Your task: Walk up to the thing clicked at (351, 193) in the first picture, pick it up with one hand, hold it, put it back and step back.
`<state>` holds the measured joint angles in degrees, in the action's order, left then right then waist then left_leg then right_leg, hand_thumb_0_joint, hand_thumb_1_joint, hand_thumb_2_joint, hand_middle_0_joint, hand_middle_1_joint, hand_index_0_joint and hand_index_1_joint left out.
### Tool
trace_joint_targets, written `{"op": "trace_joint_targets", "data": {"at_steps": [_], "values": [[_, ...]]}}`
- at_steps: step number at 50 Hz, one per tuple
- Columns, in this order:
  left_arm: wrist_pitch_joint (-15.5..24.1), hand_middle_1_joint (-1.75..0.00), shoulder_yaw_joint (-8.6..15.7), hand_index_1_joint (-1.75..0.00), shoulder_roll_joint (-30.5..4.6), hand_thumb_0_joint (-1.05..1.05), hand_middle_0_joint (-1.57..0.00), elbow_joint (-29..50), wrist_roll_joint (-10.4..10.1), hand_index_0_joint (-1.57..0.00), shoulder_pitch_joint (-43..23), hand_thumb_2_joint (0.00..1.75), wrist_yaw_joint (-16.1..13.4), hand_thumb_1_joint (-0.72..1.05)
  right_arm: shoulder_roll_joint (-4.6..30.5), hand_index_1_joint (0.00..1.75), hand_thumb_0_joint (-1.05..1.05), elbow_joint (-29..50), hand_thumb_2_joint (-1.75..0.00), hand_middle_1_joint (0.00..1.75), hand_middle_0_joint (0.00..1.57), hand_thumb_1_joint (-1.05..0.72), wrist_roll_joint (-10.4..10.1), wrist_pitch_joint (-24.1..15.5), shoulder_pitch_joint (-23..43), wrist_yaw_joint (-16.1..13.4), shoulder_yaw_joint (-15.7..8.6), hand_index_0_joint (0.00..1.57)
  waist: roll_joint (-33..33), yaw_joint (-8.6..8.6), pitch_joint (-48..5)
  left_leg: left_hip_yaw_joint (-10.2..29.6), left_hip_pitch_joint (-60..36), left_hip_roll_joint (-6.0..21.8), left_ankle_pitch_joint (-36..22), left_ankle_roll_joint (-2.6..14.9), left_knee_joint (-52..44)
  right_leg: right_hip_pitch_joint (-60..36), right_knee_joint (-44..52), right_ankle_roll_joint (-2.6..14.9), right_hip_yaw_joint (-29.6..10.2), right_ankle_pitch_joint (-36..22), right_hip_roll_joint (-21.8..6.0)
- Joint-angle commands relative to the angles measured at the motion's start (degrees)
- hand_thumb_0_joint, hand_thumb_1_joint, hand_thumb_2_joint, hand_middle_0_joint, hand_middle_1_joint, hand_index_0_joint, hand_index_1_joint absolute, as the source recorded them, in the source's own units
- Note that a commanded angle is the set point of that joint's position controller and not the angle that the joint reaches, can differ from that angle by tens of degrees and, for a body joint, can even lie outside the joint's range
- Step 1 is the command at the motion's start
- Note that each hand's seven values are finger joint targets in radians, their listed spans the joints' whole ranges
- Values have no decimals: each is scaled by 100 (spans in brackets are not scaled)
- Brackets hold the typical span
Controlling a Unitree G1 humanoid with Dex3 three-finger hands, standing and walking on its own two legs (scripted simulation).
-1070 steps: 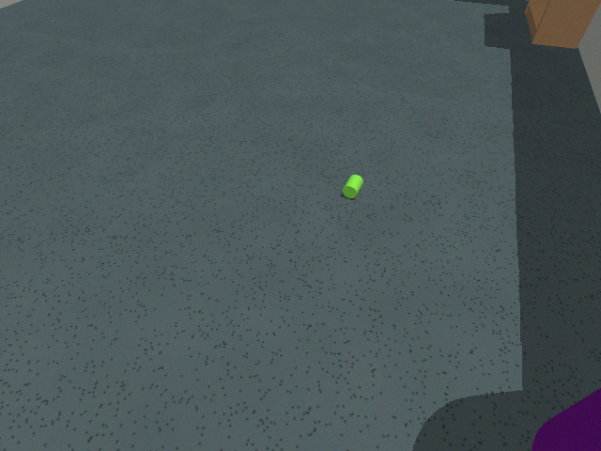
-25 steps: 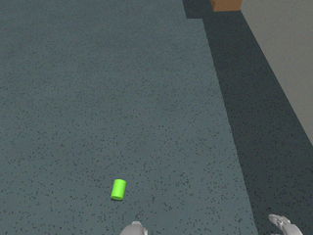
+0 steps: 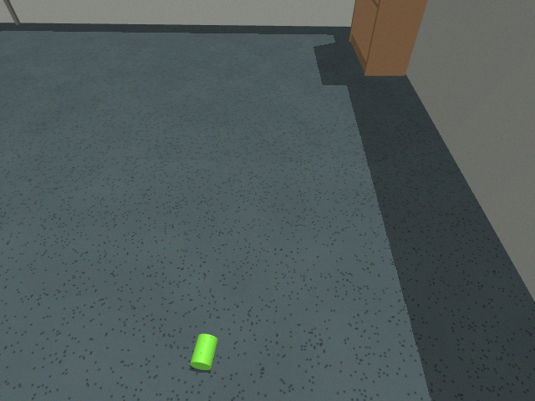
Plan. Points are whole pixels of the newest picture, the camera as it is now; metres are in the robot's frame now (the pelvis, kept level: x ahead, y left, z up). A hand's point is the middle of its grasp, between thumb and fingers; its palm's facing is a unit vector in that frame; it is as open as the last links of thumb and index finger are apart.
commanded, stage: walk up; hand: left
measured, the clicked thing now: (204, 351) +0.48 +0.26 -0.73
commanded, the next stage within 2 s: stand in 0.86 s
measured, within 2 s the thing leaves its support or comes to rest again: neither
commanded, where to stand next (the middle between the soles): +0.12 +0.02 m, yaw +0 degrees
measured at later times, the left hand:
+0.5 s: hand out of the picture +0.10 +0.26 -0.14, palm faces +0.03 -0.94 -0.35, open 7.4 cm
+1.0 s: hand out of the picture +0.09 +0.26 -0.14, palm faces +0.01 -0.94 -0.34, open 7.4 cm
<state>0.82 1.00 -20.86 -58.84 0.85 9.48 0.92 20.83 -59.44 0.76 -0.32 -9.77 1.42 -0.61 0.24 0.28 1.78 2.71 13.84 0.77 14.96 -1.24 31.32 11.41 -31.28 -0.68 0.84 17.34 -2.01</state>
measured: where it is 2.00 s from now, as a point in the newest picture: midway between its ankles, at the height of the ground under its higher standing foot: outside the picture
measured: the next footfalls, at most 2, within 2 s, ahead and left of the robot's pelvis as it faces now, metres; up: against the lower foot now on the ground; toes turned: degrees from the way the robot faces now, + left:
none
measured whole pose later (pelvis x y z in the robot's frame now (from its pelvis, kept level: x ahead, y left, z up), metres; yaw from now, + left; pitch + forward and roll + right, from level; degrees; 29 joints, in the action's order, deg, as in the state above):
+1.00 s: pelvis +0.01 +0.00 +0.01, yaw +1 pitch -2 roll +0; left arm 0.8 1.0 -20.0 -65.3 0.5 4.9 0.4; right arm 20.2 -64.4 0.3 -0.6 -4.7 0.1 0.0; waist -0.3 0.4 3.6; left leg 3.3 8.3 0.8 10.4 -1.5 20.9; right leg 4.8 -19.3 -1.7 1.8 12.1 -2.1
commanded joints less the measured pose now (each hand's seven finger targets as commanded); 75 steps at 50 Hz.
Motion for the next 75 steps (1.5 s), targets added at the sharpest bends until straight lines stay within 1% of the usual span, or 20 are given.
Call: {"op": "trace_joint_targets", "data": {"at_steps": [1, 3, 4, 6, 7, 10, 15, 17, 20, 26, 36, 42, 43, 47, 51, 56, 59, 63, 67, 75], "values": [[181, -30, 291, -30, -1299, 0, -20, 256, -13, -20, -266, 90, -75, 90, 1221, 30, 0, 397, -90, 30, 20, -90, -20, -188, 526, -58, -229, 20, -151, 84, 220, 814, 462, 488, 893, 400, -1205, -76, 1122, 380, -591, 543, -294], [199, -30, 292, -30, -1313, 0, -20, 224, -19, -20, -419, 90, -78, 90, 1229, 30, 0, 297, -90, 30, 20, -90, -28, -207, 421, -75, -221, 20, -152, 0, 26, 659, 209, 412, 368, 343, -1096, -160, 1230, 383, -648, 286, -390], [207, -30, 275, -30, -1274, 0, -20, 210, -31, -20, -441, 90, -79, 90, 1225, 30, 0, 262, -90, 30, 20, -90, -29, -224, 408, -81, -209, 20, -234, 0, -100, 634, 48, 423, 104, 330, -1089, -219, 1194, 366, -607, 5, -406], [216, -30, 263, -30, -1252, 0, -20, 154, -39, -20, -477, 90, -89, 90, 1226, 30, 0, 203, -90, 30, 20, -90, -38, -246, 400, -104, -200, 20, -231, -3, -428, 554, -203, 468, -783, 339, -987, -478, 1074, 316, -474, -796, -421], [212, -30, 255, -30, -1229, 0, -20, 91, -54, -20, -464, 90, -95, 90, 1228, 30, 0, 195, -90, 30, 20, -90, -50, -246, 470, -113, -200, 20, -273, 22, -386, 520, -243, 470, -1047, 324, -951, -460, 1103, 286, -431, -937, -415], [190, -30, 241, -30, -1252, 0, -20, 40, -67, -20, -514, 90, -104, 90, 1235, 30, 0, 128, -90, 30, 20, -90, -57, -231, 470, -148, -211, 20, -211, -1, -458, 442, -387, 485, -1404, 328, -932, -540, 1107, 274, -373, -1195, -452], [166, -30, 219, -30, -1220, 0, -20, -87, -62, -20, -587, 90, -116, 90, 1213, 30, 0, 61, -90, 30, 20, -90, -64, -196, 558, -159, -218, 20, -73, -2, -500, 424, -498, 500, -1568, 342, -943, -639, 1162, 235, -310, -1385, -478], [161, -30, 234, -30, -1216, 0, -20, -121, -70, -20, -617, 90, -125, 90, 1202, 30, 0, 19, -90, 30, 20, -90, -66, -186, 515, -169, -221, 20, -8, -13, -533, 399, -531, 512, -1831, 336, -917, -713, 1139, 243, -280, -1547, -478], [153, -30, 215, -30, -1186, 0, -20, -134, -72, -20, -678, 90, -130, 90, 1186, 30, 0, -19, -90, 30, 20, -90, -68, -170, 544, -177, -217, 20, -1, -30, -534, 372, -570, 500, -1872, 325, -940, -746, 1168, 235, -268, -1600, -503], [127, -30, 219, -30, -1189, 0, -20, -194, -41, -20, -742, 90, -135, 90, 1196, 30, 0, -50, -90, 30, 20, -90, -49, -144, 700, -166, -218, 20, -46, -12, -315, 423, -477, 492, -1475, 325, -1114, -669, 1296, 204, -240, -1227, -484], [118, -30, 249, -30, -1175, 0, -20, -223, -34, -20, -752, 90, -132, 90, 1161, 30, 0, -95, -90, 30, 20, -90, -43, -155, 678, -176, -216, 20, -76, -14, -455, 388, -562, 477, -1679, 300, -1157, -851, 1316, 175, -192, -1380, -477], [101, -30, 258, -30, -1157, 0, -20, -226, -23, -20, -718, 90, -131, 90, 1130, 30, 0, -86, -90, 30, 20, -90, -27, -148, 694, -182, -200, 20, -76, 10, -385, 385, -504, 449, -1568, 293, -1193, -834, 1344, 166, -192, -1246, -461], [101, -30, 211, -30, -1159, 0, -20, -248, -46, -20, -757, 90, -147, 90, 1165, 30, 0, -69, -90, 30, 20, -90, -35, -159, 846, -202, -176, 20, -105, 15, -218, 468, -556, 601, -2160, 234, -1233, -707, 1371, 146, -312, -1756, -580], [102, -30, 210, -30, -1158, 0, -20, -269, -49, -20, -648, 90, -152, 90, 1175, 30, 0, -123, -90, 30, 20, -90, -63, -169, 735, -212, -169, 20, -95, 6, -534, 427, -829, 635, -2484, 213, -1192, -921, 1319, 112, -262, -2113, -577], [97, -30, 188, -30, -1160, 0, -20, -317, -57, -20, -658, 90, -143, 90, 1152, 30, 0, -164, -90, 30, 20, -90, -59, -132, 739, -200, -157, 20, -38, -36, -502, 406, -826, 598, -1876, 195, -1309, -818, 1466, 129, -295, -1579, -554], [69, -30, 161, -30, -1174, 0, -20, -347, -34, -20, -645, 90, -116, 90, 1175, 30, 0, -215, -90, 30, 20, -90, -36, -111, 749, -173, -148, 20, -97, -48, -215, 464, -590, 573, -723, 182, -1581, -535, 1617, 128, -345, -674, -516], [80, -30, 154, -30, -1167, 0, -20, -355, -32, -20, -633, 90, -117, 90, 1196, 30, 0, -226, -90, 30, 20, -90, -28, -115, 770, -153, -155, 20, -95, -36, -214, 476, -500, 561, -677, 207, -1592, -577, 1632, 124, -358, -680, -534], [102, -30, 149, -30, -1192, 0, -20, -358, -32, -20, -595, 90, -111, 90, 1163, 30, 0, -236, -90, 30, 20, -90, -29, -124, 739, -147, -158, 20, 16, -40, -235, 460, -627, 561, -885, 205, -1512, -472, 1665, 131, -401, -738, -553], [115, -30, 147, -30, -1176, 0, -20, -321, -47, -20, -568, 90, -118, 90, 1201, 30, 0, -253, -90, 30, 20, -90, -33, -140, 720, -149, -158, 20, -80, -20, -345, 442, -676, 587, -1287, 210, -1431, -586, 1602, 139, -413, -1119, -580], [82, -30, 146, -30, -1218, 0, -20, -327, -37, -20, -518, 90, -113, 90, 1157, 30, 0, -280, -90, 30, 20, -90, -35, -115, 626, -153, -144, 20, -57, -33, -198, 458, -528, 571, -820, 188, -1535, -474, 1633, 168, -436, -659, -558]]}}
